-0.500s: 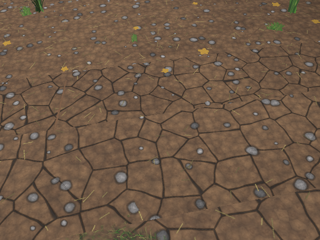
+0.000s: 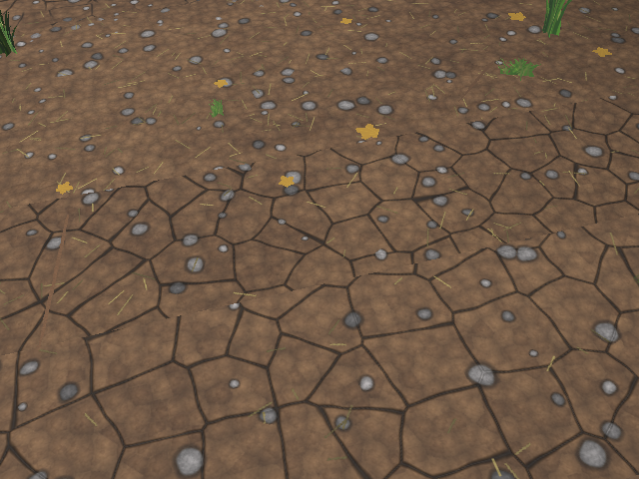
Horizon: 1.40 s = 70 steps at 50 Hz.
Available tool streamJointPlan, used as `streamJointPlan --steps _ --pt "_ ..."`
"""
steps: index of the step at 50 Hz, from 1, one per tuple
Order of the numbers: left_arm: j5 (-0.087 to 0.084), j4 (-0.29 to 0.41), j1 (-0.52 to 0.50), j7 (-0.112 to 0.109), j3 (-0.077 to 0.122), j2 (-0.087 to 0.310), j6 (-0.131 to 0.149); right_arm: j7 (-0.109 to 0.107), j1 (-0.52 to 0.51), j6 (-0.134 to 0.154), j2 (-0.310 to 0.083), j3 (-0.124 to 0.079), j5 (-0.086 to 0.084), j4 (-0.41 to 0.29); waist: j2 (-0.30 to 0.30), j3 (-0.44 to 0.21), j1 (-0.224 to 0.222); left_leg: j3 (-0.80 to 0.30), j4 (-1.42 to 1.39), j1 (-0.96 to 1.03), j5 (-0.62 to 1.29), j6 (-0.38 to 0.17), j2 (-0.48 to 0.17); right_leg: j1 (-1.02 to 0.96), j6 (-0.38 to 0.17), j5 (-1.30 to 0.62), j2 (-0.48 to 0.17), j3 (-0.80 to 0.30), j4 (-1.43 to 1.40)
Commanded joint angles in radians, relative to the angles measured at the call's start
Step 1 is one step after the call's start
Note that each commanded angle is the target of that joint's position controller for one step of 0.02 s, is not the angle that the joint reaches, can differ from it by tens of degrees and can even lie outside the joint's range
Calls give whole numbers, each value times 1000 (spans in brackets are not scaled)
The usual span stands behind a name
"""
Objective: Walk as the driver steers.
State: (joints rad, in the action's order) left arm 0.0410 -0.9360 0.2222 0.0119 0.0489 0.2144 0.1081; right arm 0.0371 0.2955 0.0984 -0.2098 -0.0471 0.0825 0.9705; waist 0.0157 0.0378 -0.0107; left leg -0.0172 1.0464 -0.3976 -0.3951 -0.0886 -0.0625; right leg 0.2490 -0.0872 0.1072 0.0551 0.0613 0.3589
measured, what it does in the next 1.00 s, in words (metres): goes down: left foot, then right foot 0.16 m lower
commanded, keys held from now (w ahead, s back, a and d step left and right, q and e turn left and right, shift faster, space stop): w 0.74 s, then w+q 0.26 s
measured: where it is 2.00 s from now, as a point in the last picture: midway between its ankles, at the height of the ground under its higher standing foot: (293, 341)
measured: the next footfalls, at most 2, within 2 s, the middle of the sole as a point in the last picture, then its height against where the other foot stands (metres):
left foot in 0.32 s outside the picture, level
right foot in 0.78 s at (373, 461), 0.16 m lower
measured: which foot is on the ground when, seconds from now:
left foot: up 0.00-0.30, down 0.32-0.80, up 0.82-1.00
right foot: down 0.00-0.34, up 0.36-0.76, down 0.78-1.00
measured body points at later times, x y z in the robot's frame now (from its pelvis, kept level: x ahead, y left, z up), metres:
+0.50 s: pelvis +0.26 +0.05 -0.03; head +0.26 +0.05 +0.42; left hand +0.36 +0.29 -0.16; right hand +0.23 -0.18 -0.18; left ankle +0.21 +0.13 -0.74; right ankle +0.29 -0.09 -0.67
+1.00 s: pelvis +0.58 +0.02 -0.16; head +0.59 +0.03 +0.29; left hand +0.57 +0.26 -0.31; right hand +0.62 -0.21 -0.31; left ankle +0.64 +0.17 -0.84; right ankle +0.56 -0.07 -0.90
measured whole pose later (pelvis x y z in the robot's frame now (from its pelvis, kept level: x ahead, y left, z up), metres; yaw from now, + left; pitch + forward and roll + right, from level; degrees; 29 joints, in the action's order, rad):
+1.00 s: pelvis +0.58 +0.02 -0.16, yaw +6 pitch +0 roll -3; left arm 0.07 -0.97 0.37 0.04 0.03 0.18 0.08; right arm 0.05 0.33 0.09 -0.19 -0.02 0.08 1.00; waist 0.04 0.01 0.01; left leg -0.05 1.02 -0.62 -0.22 -0.07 -0.09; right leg 0.10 -0.06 0.23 0.05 0.18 0.32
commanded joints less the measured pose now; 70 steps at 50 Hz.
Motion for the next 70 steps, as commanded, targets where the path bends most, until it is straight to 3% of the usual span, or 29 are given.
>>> streamJointPlan --steps 1,8,13,16,17,18,19,21,23,27,29,33,37,39,40,41,42,43,44,46,50,55,60,63,64,65,66,68,70 --pt "6 12 67 1 7 18 21 -12 36 -1 26 8 -3 -31 -41 -11 3 -37 -54 -146 74 13 -59 -110 -171 47 -285 -283 -281" --pt "65 -45 166 67 6 46 9 45 -27 1 -9 5 12 -69 -74 26 20 11 -103 18 501 64 -12 154 -168 -135 -227 -111 -151" --pt "53 -89 281 37 3 49 20 -5 -161 14 -57 -20 3 -163 -80 48 -17 26 -198 -128 194 45 -9 -189 -159 -298 -310 -193 24" --pt "35 -54 174 54 28 122 19 -16 169 34 -109 -70 -19 -67 3 -26 151 143 -310 436 228 -4 102 127 -106 -460 -168 -79 420" --pt "34 -45 172 72 31 109 23 -34 357 42 -134 -82 -9 -18 150 -132 231 4 -415 617 308 -116 15 264 -64 -147 -56 -38 833" --pt "37 -54 340 92 -7 -77 37 -21 383 44 -166 -55 -4 -35 294 -268 135 -494 -563 749 713 -386 -252 483 -7 554 84 -99 1154" --pt "-2 54 126 88 3 -36 42 -9 382 62 -130 -56 34 -3 134 -8 185 -688 -655 578 470 -403 -341 761 -14 495 55 -242 1202" --pt "23 74 40 43 20 32 14 5 136 57 -13 -18 -27 -27 -65 44 62 -532 -617 326 197 -316 -297 767 -9 245 -81 -239 1136" --pt "78 60 94 27 -10 -50 -8 -6 51 39 66 19 -3 -48 -25 62 -10 -342 -626 66 267 -249 -210 626 3 73 -141 -228 935" --pt "73 86 4 60 -38 -53 5 -58 196 52 80 40 11 12 -37 17 50 -120 -495 -55 140 -144 -33 495 49 -507 -178 -140 587" --pt "57 123 -125 61 -41 -17 13 -70 289 60 40 44 -21 16 -25 -6 118 -34 -404 -92 26 -87 42 393 63 -737 -141 -49 297" --pt "64 182 -220 50 -40 36 -40 8 324 59 -18 56 -37 32 3 116 78 -203 -429 -202 -118 -158 -76 166 78 -508 -131 -35 270" --pt "63 173 -319 44 -48 58 -54 -31 465 21 -25 56 -48 121 -23 155 181 -297 -267 304 -30 -141 -75 329 51 -424 -187 -85 -140" --pt "41 90 -63 38 -23 91 -34 4 444 -4 -34 58 -11 140 -52 83 55 -253 -44 138 173 -117 -33 -110 1 -542 -172 -31 -156" --pt "31 30 237 42 13 153 -16 51 491 -10 5 70 34 165 -109 -112 -49 -144 176 -146 271 -34 18 -649 -103 -681 -207 -19 147" --pt "27 -14 434 58 27 196 -24 77 570 -17 95 91 0 178 -287 -396 -101 -41 576 -385 -239 69 138 -1087 -327 -957 -418 -209 367" --pt "53 -51 532 66 31 179 -47 86 375 -15 1 69 -27 87 -201 -389 -194 -41 828 -533 -426 82 150 -1080 -330 -836 -476 -334 303" --pt "41 -46 439 61 53 236 -56 76 205 7 -18 56 -41 -1 -172 -206 -184 -42 844 -780 -324 69 122 -923 -312 -211 -502 -474 119" --pt "51 32 228 37 14 100 -34 35 60 32 -52 39 -38 -36 36 -25 -136 -161 454 -743 54 36 23 -595 -235 -58 -470 -370 -39" --pt "59 68 78 36 -37 -24 -21 6 106 33 -31 26 -18 11 38 32 -3 -124 119 -353 244 14 -75 -134 -272 -225 -432 -220 -185" --pt "22 18 122 19 -12 22 9 17 105 -15 104 55 -3 -9 -26 30 60 -62 -230 -240 268 10 -101 -114 -227 -351 -393 -72 -250" --pt "54 -5 124 30 3 60 22 34 -91 -20 -11 38 -31 -87 -23 63 31 -45 -353 -207 505 -4 -50 -155 -142 -414 -339 95 -213" --pt "44 -51 216 17 16 111 9 31 -268 -16 -85 2 -19 -163 -59 103 17 56 -394 -149 335 -22 42 -288 -77 -504 -339 174 -113" --pt "39 -15 212 20 26 141 6 -6 0 29 -239 -65 -47 -112 14 -148 119 48 -357 482 793 -143 107 -25 59 -647 -238 242 410" --pt "69 28 349 44 -30 -13 16 -22 203 23 -299 -73 -36 -92 230 -505 98 -435 -436 1009 923 -418 -168 306 170 221 -105 149 740" --pt "-13 71 124 74 2 118 9 -20 380 15 -263 -72 -13 -27 101 -469 229 -656 -625 1007 878 -406 -254 468 158 597 -1 7 1049" --pt "-25 131 -30 71 0 113 4 -29 292 40 -289 -93 -25 -21 23 -263 212 -545 -672 807 811 -321 -242 558 109 562 -66 -117 1029" --pt "32 117 30 0 6 131 0 -27 62 53 -181 -58 -59 -58 1 -125 73 -393 -704 383 743 -302 -166 385 101 480 -175 -159 930" --pt "43 114 73 -37 -25 19 -17 3 -38 56 -125 -33 -61 -99 -13 -77 -28 -342 -794 65 783 -291 -145 166 104 408 -205 -153 839"
Over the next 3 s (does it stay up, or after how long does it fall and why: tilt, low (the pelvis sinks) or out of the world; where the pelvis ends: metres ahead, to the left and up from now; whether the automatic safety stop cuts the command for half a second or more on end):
stays up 0.93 0.10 -0.16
